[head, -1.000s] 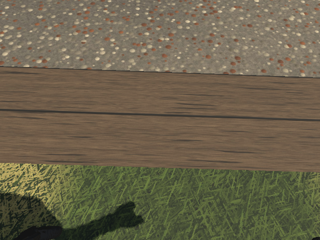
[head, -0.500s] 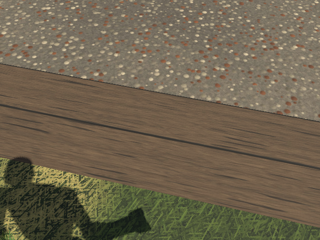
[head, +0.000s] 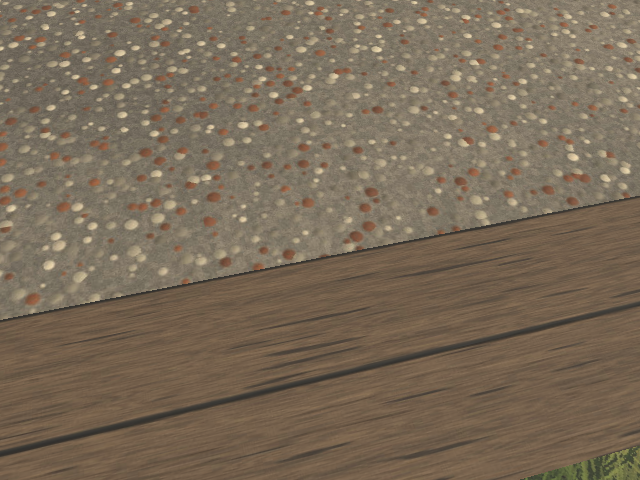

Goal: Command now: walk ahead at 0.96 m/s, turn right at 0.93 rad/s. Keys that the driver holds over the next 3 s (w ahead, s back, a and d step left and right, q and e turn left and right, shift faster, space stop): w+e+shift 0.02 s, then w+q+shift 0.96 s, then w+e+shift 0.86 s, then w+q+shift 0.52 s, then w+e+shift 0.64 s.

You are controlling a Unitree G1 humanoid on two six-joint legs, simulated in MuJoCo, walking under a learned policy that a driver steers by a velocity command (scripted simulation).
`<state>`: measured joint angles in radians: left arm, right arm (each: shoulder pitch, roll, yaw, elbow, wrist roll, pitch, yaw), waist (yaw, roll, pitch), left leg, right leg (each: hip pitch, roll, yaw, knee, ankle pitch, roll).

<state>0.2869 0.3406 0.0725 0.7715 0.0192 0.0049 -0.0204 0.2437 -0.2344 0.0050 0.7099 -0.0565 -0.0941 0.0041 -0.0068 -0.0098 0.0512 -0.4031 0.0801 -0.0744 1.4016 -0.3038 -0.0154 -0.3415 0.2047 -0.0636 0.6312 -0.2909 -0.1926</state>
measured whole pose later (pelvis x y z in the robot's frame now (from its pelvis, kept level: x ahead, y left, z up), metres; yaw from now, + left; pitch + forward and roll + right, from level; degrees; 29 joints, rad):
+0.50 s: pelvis +0.49 +0.05 +0.02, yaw +8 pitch +0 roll +2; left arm 0.14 0.26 -0.03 0.67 0.07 -0.08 -0.01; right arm 0.48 -0.32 -0.06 0.90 -0.01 -0.04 0.01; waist -0.04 0.00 0.03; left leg -0.22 -0.20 -0.03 0.44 -0.22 0.15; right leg -0.54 -0.03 0.09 1.29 -0.33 0.00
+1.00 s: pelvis +0.97 +0.09 +0.01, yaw +33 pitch +1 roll -2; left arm 0.53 0.37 0.07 0.89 0.01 -0.13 0.00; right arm 0.05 -0.41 -0.09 0.69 -0.05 0.00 0.08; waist 0.08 0.04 0.02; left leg -0.75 0.05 0.02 1.00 0.08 0.11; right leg 0.04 -0.01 -0.19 0.42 -0.46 0.02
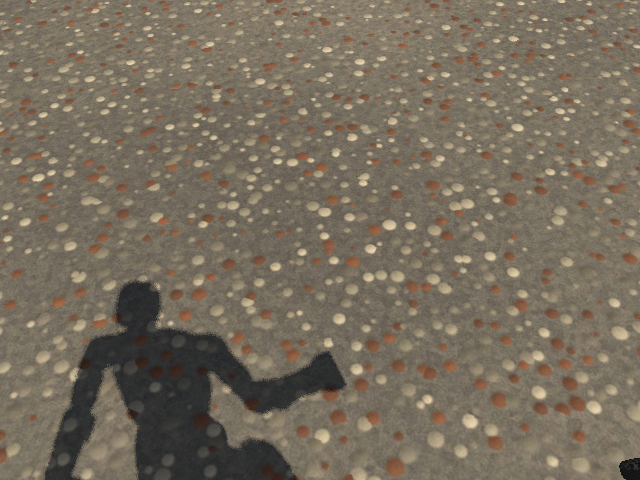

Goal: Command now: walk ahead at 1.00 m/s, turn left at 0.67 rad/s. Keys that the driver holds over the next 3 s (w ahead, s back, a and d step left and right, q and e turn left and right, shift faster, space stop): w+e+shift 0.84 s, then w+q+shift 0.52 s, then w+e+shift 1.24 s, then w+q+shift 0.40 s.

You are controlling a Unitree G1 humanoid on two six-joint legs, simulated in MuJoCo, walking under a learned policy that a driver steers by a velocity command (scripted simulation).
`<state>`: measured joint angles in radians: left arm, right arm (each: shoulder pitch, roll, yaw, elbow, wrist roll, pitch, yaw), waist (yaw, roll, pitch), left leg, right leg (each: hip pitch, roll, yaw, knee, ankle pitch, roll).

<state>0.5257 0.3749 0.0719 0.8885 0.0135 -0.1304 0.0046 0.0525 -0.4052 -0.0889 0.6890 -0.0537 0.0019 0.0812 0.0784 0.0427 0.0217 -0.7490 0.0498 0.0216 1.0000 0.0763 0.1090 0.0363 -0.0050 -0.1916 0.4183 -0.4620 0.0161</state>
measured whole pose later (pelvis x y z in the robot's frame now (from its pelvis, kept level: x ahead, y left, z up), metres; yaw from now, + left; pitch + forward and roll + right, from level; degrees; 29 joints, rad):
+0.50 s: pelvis +0.49 -0.07 -0.17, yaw -10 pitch -1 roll +4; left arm 0.11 0.28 0.05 0.80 0.02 -0.04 -0.05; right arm 0.40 -0.29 -0.07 1.00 -0.01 -0.11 0.00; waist 0.00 0.00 0.08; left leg 0.16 0.00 0.26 0.53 -0.55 -0.01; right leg -0.67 -0.06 -0.10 0.81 -0.14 -0.16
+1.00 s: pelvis +0.96 -0.25 -0.16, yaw -33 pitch +2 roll +1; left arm 0.46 0.35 0.09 0.92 0.03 -0.07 0.01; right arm 0.02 -0.27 0.01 0.66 -0.03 -0.08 -0.01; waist 0.07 -0.01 0.04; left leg -0.54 -0.05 0.05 0.54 -0.03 0.07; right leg 0.13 0.18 0.21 0.67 -0.40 -0.15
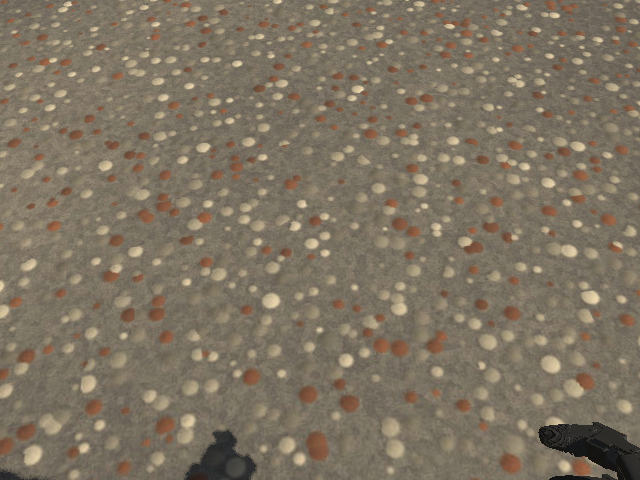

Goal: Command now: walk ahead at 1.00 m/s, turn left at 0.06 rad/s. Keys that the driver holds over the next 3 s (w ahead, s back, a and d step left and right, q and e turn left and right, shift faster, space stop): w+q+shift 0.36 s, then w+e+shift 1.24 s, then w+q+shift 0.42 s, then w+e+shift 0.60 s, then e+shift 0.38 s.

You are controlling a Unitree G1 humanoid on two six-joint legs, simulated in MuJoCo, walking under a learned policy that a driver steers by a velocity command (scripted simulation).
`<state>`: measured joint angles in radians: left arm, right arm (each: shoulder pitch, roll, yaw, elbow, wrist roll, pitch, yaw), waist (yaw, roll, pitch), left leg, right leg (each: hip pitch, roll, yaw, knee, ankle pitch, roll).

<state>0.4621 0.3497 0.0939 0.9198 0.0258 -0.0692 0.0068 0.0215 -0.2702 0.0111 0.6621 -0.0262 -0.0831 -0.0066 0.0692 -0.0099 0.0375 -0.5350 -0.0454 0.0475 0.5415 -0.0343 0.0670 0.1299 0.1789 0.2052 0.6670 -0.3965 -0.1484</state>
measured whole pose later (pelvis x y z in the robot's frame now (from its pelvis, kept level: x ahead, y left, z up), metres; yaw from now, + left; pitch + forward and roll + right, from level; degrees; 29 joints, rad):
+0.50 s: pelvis +0.47 +0.02 +0.02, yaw +16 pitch +2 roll -1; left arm 0.17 0.27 0.02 0.72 0.05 -0.09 0.01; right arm 0.37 -0.31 -0.07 0.85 -0.02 -0.07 0.02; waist -0.04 0.03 -0.02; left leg -0.35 -0.06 -0.07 1.22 -0.35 0.09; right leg -0.35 0.02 0.02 0.56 -0.26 -0.01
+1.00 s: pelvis +0.91 +0.13 +0.02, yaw -3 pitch +2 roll +3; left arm 0.10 0.34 0.06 0.68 0.02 -0.01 -0.07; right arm 0.46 -0.30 -0.05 0.87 -0.02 -0.10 0.00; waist -0.05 -0.04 -0.01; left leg 0.07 0.00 0.20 0.29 -0.37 -0.04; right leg -0.78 -0.07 -0.05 1.10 -0.13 -0.09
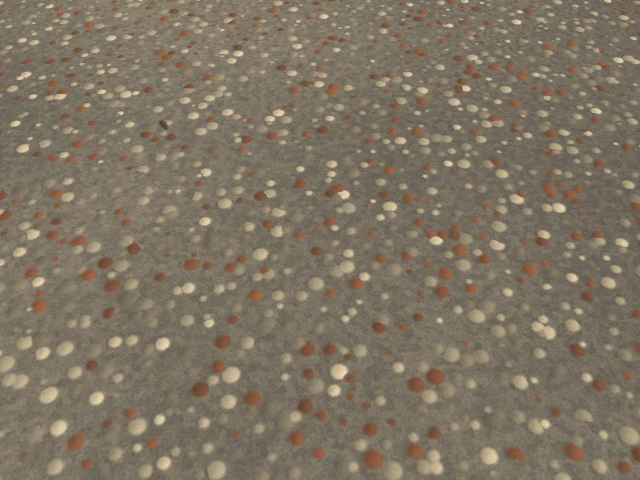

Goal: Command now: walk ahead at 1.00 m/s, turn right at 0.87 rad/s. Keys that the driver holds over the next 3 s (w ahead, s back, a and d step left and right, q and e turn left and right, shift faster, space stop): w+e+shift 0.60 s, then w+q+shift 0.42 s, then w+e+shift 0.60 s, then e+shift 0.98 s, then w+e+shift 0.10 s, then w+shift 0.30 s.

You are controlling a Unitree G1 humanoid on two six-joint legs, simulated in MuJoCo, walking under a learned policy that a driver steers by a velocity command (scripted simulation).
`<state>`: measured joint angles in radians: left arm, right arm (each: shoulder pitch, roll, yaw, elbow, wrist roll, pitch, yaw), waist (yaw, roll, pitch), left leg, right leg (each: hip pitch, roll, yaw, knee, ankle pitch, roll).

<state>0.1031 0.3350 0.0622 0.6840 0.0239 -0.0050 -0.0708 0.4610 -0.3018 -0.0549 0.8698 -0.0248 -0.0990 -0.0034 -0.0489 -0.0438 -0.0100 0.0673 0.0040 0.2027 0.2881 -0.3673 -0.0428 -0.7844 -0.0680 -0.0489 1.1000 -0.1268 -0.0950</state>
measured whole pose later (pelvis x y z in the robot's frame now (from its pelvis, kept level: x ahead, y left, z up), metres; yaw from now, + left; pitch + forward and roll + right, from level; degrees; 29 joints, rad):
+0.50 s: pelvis +0.47 -0.07 +0.00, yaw -28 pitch +2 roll +0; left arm 0.47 0.33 0.08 0.82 -0.01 -0.06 -0.02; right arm -0.03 -0.27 0.03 0.55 -0.03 -0.05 0.02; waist 0.13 -0.01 0.04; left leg -0.69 0.09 -0.07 0.61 0.02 -0.04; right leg 0.09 0.18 0.27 0.30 -0.37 -0.17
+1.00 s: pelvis +0.86 -0.28 -0.01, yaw -30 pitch +3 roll +1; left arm -0.07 0.26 -0.03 0.58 0.07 -0.09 -0.03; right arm 0.60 -0.28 -0.05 0.90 0.01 -0.07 0.03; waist -0.13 -0.01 0.00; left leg -0.05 -0.01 -0.09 0.71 -0.48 0.05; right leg -0.51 -0.01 0.00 0.62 -0.18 -0.04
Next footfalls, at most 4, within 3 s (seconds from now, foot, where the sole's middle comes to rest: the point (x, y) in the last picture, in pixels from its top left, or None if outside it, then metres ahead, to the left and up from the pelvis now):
0.16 right None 0.34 -0.06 -0.77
0.56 left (338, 356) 0.79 -0.05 -0.77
0.98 right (492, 301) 0.93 -0.45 -0.77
1.36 left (446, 178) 1.38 -0.42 -0.77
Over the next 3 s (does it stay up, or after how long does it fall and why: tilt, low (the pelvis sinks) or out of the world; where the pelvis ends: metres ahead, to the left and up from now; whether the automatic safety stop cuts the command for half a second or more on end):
stays up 1.56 -0.96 0.02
